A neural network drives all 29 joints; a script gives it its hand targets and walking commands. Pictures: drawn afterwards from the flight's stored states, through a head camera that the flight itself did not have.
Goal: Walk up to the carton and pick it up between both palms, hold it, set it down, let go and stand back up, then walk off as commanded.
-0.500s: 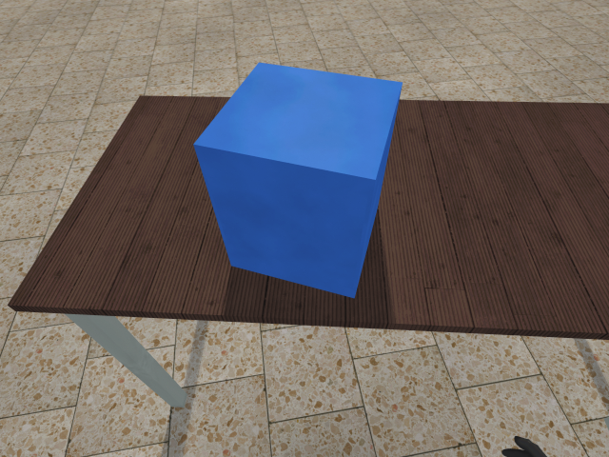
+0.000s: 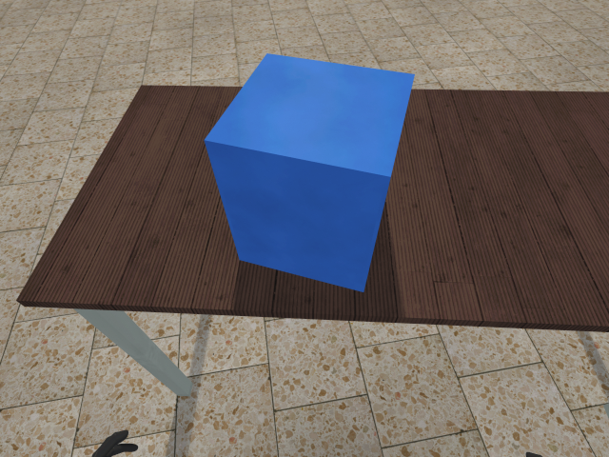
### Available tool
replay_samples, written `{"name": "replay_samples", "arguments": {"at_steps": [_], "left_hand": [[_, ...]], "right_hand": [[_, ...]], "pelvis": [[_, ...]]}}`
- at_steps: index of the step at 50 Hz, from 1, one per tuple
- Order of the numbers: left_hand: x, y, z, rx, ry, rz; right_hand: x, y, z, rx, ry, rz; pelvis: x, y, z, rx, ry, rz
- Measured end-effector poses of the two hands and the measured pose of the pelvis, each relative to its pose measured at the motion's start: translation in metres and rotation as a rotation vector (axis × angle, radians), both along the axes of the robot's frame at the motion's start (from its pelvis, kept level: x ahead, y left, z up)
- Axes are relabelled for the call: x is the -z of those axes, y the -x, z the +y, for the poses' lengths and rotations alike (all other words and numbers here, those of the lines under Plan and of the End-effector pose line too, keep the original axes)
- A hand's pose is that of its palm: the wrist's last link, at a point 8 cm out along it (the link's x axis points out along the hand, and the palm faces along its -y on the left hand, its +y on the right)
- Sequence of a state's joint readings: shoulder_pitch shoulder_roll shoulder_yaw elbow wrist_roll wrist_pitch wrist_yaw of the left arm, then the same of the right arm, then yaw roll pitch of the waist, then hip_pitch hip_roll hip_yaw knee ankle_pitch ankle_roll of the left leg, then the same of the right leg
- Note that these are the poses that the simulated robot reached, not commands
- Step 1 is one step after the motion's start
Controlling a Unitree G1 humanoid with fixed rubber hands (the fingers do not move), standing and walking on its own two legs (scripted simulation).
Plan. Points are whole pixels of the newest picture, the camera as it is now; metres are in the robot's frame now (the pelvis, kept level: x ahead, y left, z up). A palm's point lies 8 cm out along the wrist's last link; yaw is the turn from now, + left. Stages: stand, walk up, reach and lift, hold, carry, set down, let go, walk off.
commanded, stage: walk up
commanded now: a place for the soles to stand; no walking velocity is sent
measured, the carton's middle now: (317, 177) +0.48 +0.01 +0.08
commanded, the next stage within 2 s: none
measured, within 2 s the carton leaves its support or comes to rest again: neither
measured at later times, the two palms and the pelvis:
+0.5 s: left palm out of the picture +0.05 +0.38 -0.13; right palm out of the picture +0.04 -0.24 -0.11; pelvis -0.03 +0.06 -0.01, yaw -1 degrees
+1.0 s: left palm out of the picture +0.07 +0.33 -0.11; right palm out of the picture +0.04 -0.28 -0.11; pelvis -0.03 +0.03 +0.00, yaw -2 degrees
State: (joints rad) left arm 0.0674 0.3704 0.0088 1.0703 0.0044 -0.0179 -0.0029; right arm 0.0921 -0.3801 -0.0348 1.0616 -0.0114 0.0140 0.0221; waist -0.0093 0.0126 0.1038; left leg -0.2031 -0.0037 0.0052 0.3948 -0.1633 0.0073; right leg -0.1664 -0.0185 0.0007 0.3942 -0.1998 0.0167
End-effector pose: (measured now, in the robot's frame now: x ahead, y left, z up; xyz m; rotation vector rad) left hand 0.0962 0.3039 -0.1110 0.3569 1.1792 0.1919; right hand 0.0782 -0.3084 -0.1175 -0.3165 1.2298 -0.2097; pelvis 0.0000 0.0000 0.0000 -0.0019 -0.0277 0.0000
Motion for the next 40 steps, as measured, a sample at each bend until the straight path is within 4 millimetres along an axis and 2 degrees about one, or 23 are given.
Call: {"name": "replay_samples", "arguments": {"at_steps": [8, 13, 17, 21, 25, 33, 40], "left_hand": [[0.007, 0.021, 0.038, -0.024, -0.06, 0.007], [0.017, 0.021, 0.068, -0.026, -0.067, -0.018], [0.019, 0.022, 0.076, -0.028, -0.047, -0.028], [0.021, 0.033, 0.076, -0.017, -0.017, 0.007], [0.021, 0.042, 0.072, 0.008, 0.0, 0.052], [0.014, 0.046, 0.053, 0.024, -0.005, 0.04], [0.002, 0.039, 0.036, 0.031, 0.014, 0.002]], "right_hand": [[0.004, 0.003, 0.001, -0.009, 0.041, -0.008], [0.003, 0.021, 0.02, -0.006, 0.076, 0.002], [-0.003, 0.036, 0.042, -0.01, 0.073, 0.009], [-0.009, 0.04, 0.058, -0.002, 0.063, -0.025], [-0.01, 0.043, 0.066, 0.003, 0.049, -0.06], [0.002, 0.057, 0.057, 0.04, 0.014, -0.046], [0.001, 0.052, 0.048, 0.029, -0.008, -0.055]], "pelvis": [[0.014, 0.014, 0.02, -0.013, 0.013, -0.01], [0.023, 0.022, 0.045, -0.017, 0.004, -0.011], [0.018, 0.029, 0.055, -0.017, 0.022, -0.015], [0.012, 0.032, 0.061, 0.001, 0.024, -0.009], [0.01, 0.033, 0.064, 0.019, 0.027, -0.007], [0.009, 0.037, 0.052, 0.043, 0.016, -0.015], [0.002, 0.031, 0.043, 0.035, -0.007, -0.017]]}}
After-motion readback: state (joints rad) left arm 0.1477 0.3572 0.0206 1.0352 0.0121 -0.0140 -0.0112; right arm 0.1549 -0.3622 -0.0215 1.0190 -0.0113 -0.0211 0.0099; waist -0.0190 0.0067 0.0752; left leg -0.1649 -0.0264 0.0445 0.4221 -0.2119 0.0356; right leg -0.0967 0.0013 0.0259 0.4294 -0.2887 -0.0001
